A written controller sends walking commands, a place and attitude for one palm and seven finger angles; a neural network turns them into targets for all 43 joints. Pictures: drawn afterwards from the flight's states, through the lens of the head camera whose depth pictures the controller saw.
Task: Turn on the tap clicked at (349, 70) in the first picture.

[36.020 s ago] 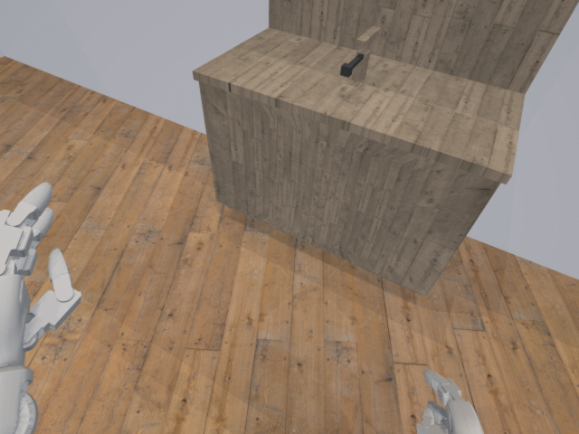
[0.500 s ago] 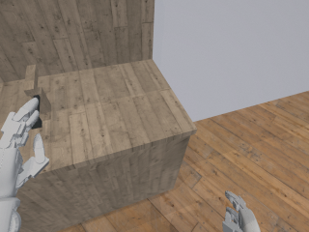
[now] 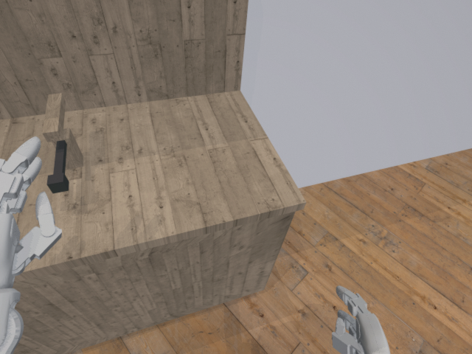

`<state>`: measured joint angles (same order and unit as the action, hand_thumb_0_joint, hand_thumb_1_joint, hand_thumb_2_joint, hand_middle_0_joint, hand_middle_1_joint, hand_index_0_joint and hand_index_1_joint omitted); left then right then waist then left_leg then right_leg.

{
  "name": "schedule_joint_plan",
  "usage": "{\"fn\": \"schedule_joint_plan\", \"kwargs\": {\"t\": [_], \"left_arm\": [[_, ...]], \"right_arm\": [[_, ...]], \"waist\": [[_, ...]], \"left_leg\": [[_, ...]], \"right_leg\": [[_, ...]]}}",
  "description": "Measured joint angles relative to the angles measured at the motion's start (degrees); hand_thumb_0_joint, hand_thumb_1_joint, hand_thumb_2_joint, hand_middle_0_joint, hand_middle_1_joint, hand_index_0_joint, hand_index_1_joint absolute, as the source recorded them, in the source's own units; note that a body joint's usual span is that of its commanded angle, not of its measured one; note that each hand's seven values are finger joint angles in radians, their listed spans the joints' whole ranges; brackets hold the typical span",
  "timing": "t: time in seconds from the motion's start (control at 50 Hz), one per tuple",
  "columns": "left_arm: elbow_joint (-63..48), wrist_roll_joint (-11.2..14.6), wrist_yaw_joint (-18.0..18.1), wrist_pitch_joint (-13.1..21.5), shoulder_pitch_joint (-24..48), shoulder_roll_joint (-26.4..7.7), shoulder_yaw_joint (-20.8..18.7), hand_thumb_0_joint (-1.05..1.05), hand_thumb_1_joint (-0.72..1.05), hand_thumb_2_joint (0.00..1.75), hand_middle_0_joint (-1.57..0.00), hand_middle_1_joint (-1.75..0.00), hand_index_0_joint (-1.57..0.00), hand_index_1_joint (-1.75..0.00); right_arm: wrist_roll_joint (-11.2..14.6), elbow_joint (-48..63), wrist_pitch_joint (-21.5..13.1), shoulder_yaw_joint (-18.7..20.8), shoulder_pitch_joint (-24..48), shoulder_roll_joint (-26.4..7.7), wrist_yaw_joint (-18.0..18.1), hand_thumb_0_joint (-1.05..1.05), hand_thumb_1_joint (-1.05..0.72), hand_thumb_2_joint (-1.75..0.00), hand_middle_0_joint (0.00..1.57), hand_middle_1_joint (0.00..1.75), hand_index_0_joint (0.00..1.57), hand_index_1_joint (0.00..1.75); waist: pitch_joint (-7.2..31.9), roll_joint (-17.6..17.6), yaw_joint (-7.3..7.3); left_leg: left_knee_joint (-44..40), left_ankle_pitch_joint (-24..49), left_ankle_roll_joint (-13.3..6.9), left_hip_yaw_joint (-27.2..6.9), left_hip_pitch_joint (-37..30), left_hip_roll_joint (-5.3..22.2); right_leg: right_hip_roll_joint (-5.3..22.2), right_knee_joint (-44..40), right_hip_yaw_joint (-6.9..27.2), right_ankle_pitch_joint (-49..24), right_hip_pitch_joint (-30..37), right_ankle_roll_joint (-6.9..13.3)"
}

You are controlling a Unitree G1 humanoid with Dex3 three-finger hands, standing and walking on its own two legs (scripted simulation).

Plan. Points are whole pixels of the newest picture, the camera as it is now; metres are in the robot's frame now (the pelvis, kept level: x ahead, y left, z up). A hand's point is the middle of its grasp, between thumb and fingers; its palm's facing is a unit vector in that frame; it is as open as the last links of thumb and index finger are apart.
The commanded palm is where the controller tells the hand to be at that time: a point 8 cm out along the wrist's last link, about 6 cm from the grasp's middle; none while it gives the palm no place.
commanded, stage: come to a stop and stand still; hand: left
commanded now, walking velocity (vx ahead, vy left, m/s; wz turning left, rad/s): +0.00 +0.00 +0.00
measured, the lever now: (58, 183) +0.39 +0.39 +0.02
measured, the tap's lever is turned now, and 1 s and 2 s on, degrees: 0 0 0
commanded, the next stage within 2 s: look again from close up in 0.08 s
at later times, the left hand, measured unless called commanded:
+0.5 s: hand (67, 229) +0.22 +0.24 +0.15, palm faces +0.38 -0.85 -0.36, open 7.4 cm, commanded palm +0.17 +0.27 +0.17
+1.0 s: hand (85, 259) +0.19 +0.21 +0.15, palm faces +0.48 -0.82 -0.31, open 7.4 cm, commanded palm +0.15 +0.25 +0.16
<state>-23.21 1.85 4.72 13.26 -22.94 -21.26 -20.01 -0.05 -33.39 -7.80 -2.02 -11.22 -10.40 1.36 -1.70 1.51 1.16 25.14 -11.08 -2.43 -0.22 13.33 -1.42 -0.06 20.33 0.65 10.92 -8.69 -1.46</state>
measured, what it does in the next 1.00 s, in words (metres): shifts its weight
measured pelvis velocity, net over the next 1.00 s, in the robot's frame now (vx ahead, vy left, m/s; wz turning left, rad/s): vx -0.01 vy -0.05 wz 0.04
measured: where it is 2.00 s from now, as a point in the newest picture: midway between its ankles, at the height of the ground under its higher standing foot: outside the picture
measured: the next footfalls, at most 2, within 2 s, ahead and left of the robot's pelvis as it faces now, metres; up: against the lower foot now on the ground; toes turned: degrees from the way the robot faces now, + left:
none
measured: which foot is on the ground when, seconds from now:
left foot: down 0.00-1.00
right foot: down 0.00-1.00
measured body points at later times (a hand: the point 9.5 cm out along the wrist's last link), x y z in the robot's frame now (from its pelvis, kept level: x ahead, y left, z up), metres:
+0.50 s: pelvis +0.01 -0.01 +0.00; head +0.02 +0.01 +0.45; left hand +0.20 +0.28 +0.17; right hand +0.19 -0.23 -0.07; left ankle +0.03 +0.09 -0.74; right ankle +0.00 -0.14 -0.74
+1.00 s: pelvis -0.01 -0.05 -0.02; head -0.01 -0.05 +0.43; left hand +0.16 +0.25 +0.16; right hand +0.19 -0.26 -0.09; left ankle +0.03 +0.09 -0.74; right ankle +0.00 -0.14 -0.74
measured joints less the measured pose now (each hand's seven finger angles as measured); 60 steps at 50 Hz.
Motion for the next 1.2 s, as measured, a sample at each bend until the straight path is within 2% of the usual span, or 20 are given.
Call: {"fn": "schedule_joint_plan", "kwargs": {"t": [0.14,0.58,0.6,0.62,0.64,0.66,0.68,0.72,0.74,0.78,0.82,0.86,0.92,0.98,1.04,1.08,1.12,1.16,1.2], "left_arm": [[-2.5,0.2,0.4,-0.6,0.0,1.1,0.5,0.02,0.89,0.9,-0.21,-0.3,-0.21,-0.3],[-2.1,0.7,0.9,-2.1,-1.1,1.3,1.0,0.02,0.89,0.9,-0.21,-0.3,-0.21,-0.3],[-1.7,0.2,0.8,-2.0,1.3,-1.2,1.6,0.02,0.89,0.9,-0.21,-0.3,-0.21,-0.3],[0.2,-1.7,-0.4,-1.7,5.7,-4.4,1.3,0.02,0.89,0.9,-0.21,-0.3,-0.21,-0.3],[2.3,-2.3,-1.0,-2.2,9.6,-6.4,0.4,0.02,0.89,0.9,-0.21,-0.3,-0.22,-0.3],[3.7,-1.7,-1.4,-3.5,12.2,-7.3,-1.0,0.02,0.89,0.9,-0.21,-0.3,-0.22,-0.3],[4.8,0.1,-1.9,-5.3,14.0,-7.3,-2.3,0.02,0.89,0.9,-0.21,-0.3,-0.22,-0.3],[6.1,4.9,-3.3,-9.2,15.0,-4.7,-4.2,0.01,0.89,0.9,-0.21,-0.3,-0.22,-0.3],[6.4,6.5,-4.0,-11.1,14.3,-2.9,-4.4,0.01,0.89,0.9,-0.21,-0.3,-0.21,-0.3],[6.3,6.8,-4.8,-14.1,11.2,-0.1,-3.0,0.01,0.9,0.9,-0.2,-0.3,-0.21,-0.3],[5.3,4.5,-4.4,-15.8,6.5,1.2,0.0,0.01,0.9,0.9,-0.2,-0.3,-0.2,-0.3],[4.0,2.2,-3.0,-15.2,2.3,2.0,3.0,0.01,0.9,0.9,-0.2,-0.3,-0.2,-0.3],[1.7,1.1,0.1,-10.6,-1.0,2.2,5.0,0.02,0.89,0.9,-0.21,-0.3,-0.21,-0.3],[0.1,1.3,3.5,-4.1,-0.8,2.0,3.6,0.02,0.89,0.9,-0.21,-0.3,-0.22,-0.3],[1.2,2.1,4.8,-1.8,2.6,1.7,0.6,0.02,0.89,0.9,-0.21,-0.3,-0.22,-0.3],[3.3,3.5,3.9,-3.7,5.2,1.4,-0.6,0.02,0.89,0.9,-0.21,-0.3,-0.21,-0.3],[5.6,4.9,2.0,-7.8,6.7,1.2,-0.7,0.01,0.89,0.9,-0.21,-0.3,-0.21,-0.3],[6.8,5.8,0.1,-12.3,6.7,1.2,0.2,0.01,0.9,0.9,-0.2,-0.3,-0.21,-0.3],[6.8,6.2,-1.3,-15.0,5.3,1.3,1.4,0.01,0.9,0.9,-0.2,-0.3,-0.21,-0.3]], "right_arm": [[0.1,-0.3,0.7,0.4,0.1,-0.8,0.1,0.02,-0.9,-0.89,0.2,0.3,0.21,0.3],[0.4,-0.2,2.5,1.0,0.1,-1.1,0.6,0.02,-0.9,-0.89,0.2,0.3,0.21,0.3],[1.5,1.6,2.8,-0.4,-1.0,-1.9,2.2,0.02,-0.9,-0.89,0.2,0.3,0.21,0.3],[0.6,2.1,1.9,-0.7,-1.9,-2.2,2.7,0.02,-0.9,-0.89,0.2,0.3,0.2,0.3],[-0.5,1.2,1.1,-0.7,-1.7,-2.2,2.0,0.02,-0.9,-0.89,0.2,0.3,0.2,0.3],[-1.2,-0.2,0.9,-0.8,-1.0,-2.1,0.9,0.02,-0.9,-0.89,0.2,0.3,0.2,0.3],[-1.4,-1.4,0.9,-0.9,-0.4,-2.0,0.0,0.02,-0.9,-0.89,0.2,0.3,0.21,0.3],[-0.8,-3.2,0.8,-0.9,0.3,-2.1,-0.9,0.02,-0.9,-0.89,0.2,0.3,0.21,0.3],[-0.4,-3.6,0.7,-0.8,0.4,-2.3,-1.1,0.02,-0.9,-0.89,0.2,0.3,0.21,0.3],[0.3,-3.6,0.8,-0.6,0.4,-2.8,-1.2,0.02,-0.9,-0.89,0.2,0.3,0.21,0.3],[0.5,-2.9,1.1,-0.6,0.8,-3.3,-1.2,0.02,-0.9,-0.89,0.2,0.3,0.21,0.3],[-0.2,-2.0,1.0,-0.3,1.1,-3.4,-1.0,0.02,-0.9,-0.89,0.2,0.3,0.21,0.3],[-1.3,-2.0,-0.2,0.2,1.3,-2.9,-0.4,0.02,-0.9,-0.89,0.2,0.3,0.21,0.3],[-1.7,-3.2,-1.9,0.5,0.8,-2.3,-0.2,0.02,-0.9,-0.89,0.2,0.3,0.21,0.3],[-1.4,-5.0,-2.5,0.2,0.6,-2.3,0.2,0.02,-0.9,-0.89,0.2,0.3,0.21,0.3],[-0.9,-5.9,-2.4,-0.2,0.6,-2.6,1.1,0.02,-0.9,-0.89,0.2,0.3,0.21,0.3],[-0.2,-6.3,-2.1,-0.6,0.5,-3.0,2.2,0.02,-0.9,-0.89,0.2,0.3,0.21,0.3],[0.3,-6.1,-2.1,-0.7,0.4,-3.3,3.2,0.02,-0.9,-0.89,0.2,0.3,0.21,0.3],[0.4,-5.7,-2.6,-0.6,0.3,-3.5,3.8,0.02,-0.9,-0.89,0.2,0.3,0.21,0.3]], "waist": [[-1.0,0.0,0.75],[-0.7,-0.9,0.14],[-1.5,-1.0,0.66],[-2.2,-0.9,1.86],[-2.4,-0.6,2.18],[-2.0,-0.3,2.04],[-1.2,-0.1,1.94],[0.5,-0.6,1.59],[1.3,-1.1,1.33],[2.4,-2.2,0.69],[2.5,-2.7,0.03],[2.1,-2.6,-0.38],[1.7,-1.7,0.35],[2.1,-1.2,1.54],[2.7,-2.0,2.19],[2.9,-2.9,2.52],[2.9,-4.0,2.74],[3.2,-4.8,2.74],[3.6,-5.3,2.47]], "left_leg": [[-0.2,-0.1,0.1,-0.4,-0.2,-0.1],[-0.4,-0.4,0.6,-1.0,-0.7,0.4],[0.4,-0.6,0.6,-1.4,-0.3,0.3],[1.2,-0.8,0.6,-1.7,0.1,0.2],[1.6,-0.8,0.9,-1.9,0.4,-0.1],[1.8,-0.7,1.1,-1.9,0.8,-0.3],[1.9,-0.7,1.4,-1.6,1.1,-0.4],[2.3,-1.0,1.5,-0.8,1.1,-0.3],[2.6,-1.4,1.5,-0.5,1.0,-0.1],[3.5,-2.1,1.4,-0.3,0.8,0.0],[4.5,-2.6,1.5,-0.3,1.1,0.1],[5.9,-3.0,1.7,-0.5,2.0,0.1],[8.3,-3.8,2.5,-1.2,4.0,0.5],[10.9,-4.7,3.4,-2.5,6.0,1.2],[13.0,-5.8,3.9,-4.2,7.1,1.6],[13.5,-6.3,3.9,-4.9,7.0,1.7],[13.2,-6.3,3.8,-5.2,6.4,1.8],[12.4,-6.3,3.7,-5.1,5.8,1.9],[11.7,-6.2,3.6,-4.8,5.5,2.1]], "right_leg": [[0.1,-0.2,-0.4,0.3,0.4,0.1],[-0.4,-0.8,-0.9,0.4,1.1,0.6],[-0.5,-0.2,-1.4,0.7,1.1,0.5],[-0.3,1.3,-1.7,1.4,0.4,0.7],[-0.1,2.8,-1.9,2.0,-0.3,1.0],[0.1,4.2,-1.9,2.6,-1.3,1.2],[0.3,5.4,-1.6,3.1,-2.2,1.3],[0.2,6.7,-0.8,3.7,-2.9,1.2],[0.1,7.0,-0.6,3.9,-2.9,1.2],[-0.1,8.0,-0.4,4.5,-2.9,1.4],[-0.2,9.6,-0.3,5.3,-3.3,1.7],[-0.2,11.6,-0.6,6.2,-4.5,2.0],[-0.6,14.4,-1.3,7.4,-6.5,2.7],[-1.4,16.4,-2.7,8.4,-7.9,3.6],[-2.0,17.5,-4.3,9.3,-8.1,4.4],[-2.2,17.7,-5.0,9.7,-7.7,4.7],[-2.4,17.3,-5.3,9.8,-7.0,4.9],[-2.5,16.7,-5.2,9.7,-6.5,5.1],[-2.5,16.3,-4.9,9.8,-6.5,5.2]]}}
